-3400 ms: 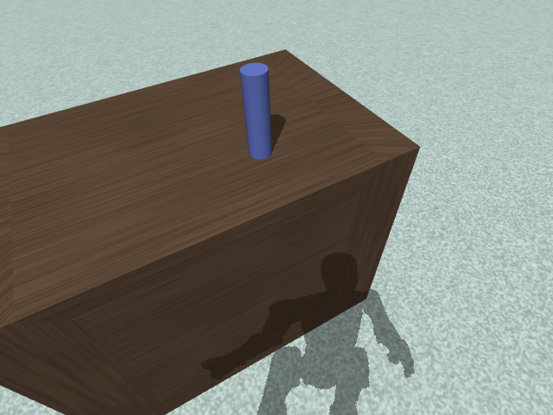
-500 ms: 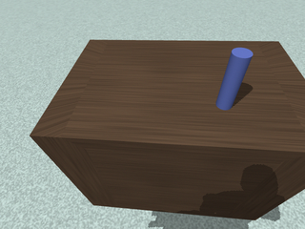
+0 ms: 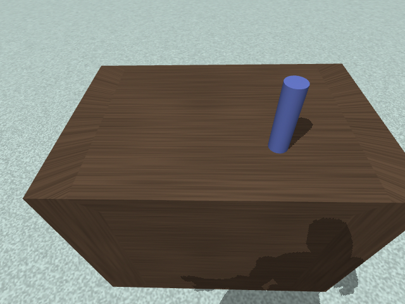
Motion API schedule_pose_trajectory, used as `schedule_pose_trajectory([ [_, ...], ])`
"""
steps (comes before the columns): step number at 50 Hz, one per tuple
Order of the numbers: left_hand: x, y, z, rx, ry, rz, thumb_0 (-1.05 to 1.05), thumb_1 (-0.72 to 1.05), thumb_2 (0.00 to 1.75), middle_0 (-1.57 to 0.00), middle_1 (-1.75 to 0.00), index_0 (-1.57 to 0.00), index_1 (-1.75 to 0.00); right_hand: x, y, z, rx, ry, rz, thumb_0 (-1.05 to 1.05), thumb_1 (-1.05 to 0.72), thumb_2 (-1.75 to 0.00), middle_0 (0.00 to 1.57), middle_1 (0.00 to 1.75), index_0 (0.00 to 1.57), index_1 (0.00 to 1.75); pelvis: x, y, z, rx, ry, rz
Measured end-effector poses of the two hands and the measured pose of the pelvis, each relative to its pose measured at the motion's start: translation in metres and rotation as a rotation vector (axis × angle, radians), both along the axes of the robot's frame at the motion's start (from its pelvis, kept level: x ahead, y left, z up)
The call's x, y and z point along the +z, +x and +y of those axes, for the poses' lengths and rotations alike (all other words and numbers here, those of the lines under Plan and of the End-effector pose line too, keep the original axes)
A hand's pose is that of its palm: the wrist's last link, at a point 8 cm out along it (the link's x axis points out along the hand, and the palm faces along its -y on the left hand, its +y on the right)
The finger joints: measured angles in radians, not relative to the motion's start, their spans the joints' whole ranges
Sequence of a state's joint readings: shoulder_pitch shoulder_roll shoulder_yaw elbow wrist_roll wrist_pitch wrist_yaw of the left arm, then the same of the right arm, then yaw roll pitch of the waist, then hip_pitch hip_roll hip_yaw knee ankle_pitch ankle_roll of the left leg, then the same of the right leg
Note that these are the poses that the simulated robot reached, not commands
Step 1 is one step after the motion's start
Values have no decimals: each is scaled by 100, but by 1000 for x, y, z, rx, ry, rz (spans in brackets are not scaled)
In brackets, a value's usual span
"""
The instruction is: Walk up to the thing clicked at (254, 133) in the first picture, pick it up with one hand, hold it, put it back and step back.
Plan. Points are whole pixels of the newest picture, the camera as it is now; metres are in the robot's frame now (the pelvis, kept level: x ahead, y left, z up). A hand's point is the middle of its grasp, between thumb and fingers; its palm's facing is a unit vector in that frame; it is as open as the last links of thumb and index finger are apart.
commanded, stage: walk up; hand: right
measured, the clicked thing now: (286, 118) +0.53 -0.18 +0.07
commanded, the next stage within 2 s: stand in 0.32 s
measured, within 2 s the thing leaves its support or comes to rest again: neither
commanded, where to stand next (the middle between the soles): +0.06 +0.00 m, yaw -1 degrees
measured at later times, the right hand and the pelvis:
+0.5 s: hand out of the picture +0.09 -0.25 -0.15, palm faces +0.00 +0.95 -0.33, open 7.3 cm; pelvis +0.01 +0.00 +0.00, yaw +0 degrees
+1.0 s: hand out of the picture +0.08 -0.26 -0.15, palm faces -0.02 +0.94 -0.33, open 7.3 cm; pelvis +0.00 -0.01 +0.01, yaw +0 degrees
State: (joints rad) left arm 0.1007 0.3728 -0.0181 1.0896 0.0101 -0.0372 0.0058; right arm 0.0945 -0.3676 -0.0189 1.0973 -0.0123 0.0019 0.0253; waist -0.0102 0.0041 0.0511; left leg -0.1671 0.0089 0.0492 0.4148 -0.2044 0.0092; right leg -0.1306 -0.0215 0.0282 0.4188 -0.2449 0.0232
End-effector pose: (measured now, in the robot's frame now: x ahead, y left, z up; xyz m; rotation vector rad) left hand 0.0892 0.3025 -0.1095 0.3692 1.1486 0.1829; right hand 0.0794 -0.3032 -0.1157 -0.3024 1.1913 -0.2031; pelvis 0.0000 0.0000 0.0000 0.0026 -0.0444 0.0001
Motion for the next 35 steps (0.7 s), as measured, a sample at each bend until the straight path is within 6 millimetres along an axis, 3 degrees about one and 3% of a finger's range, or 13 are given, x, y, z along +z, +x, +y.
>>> schedule_pose_trajectory([
  [9,0,0,0,7,1,34,1,91,90,-20,-30,-20,-30,-3,-4,3,-16,12,27,0,-91,-90,20,30,20,30,2,5,1,-8,3,4],
  [24,-2,3,-5,25,-16,48,1,91,90,-20,-30,-20,-30,1,5,7,-15,12,15,0,-91,-90,20,30,20,30,5,8,-1,-4,1,5],
  [35,-6,-8,-13,31,-38,66,1,91,90,-20,-30,-20,-30,5,8,3,-1,2,6,0,-91,-90,20,30,20,30,6,3,-5,1,-3,4],
])
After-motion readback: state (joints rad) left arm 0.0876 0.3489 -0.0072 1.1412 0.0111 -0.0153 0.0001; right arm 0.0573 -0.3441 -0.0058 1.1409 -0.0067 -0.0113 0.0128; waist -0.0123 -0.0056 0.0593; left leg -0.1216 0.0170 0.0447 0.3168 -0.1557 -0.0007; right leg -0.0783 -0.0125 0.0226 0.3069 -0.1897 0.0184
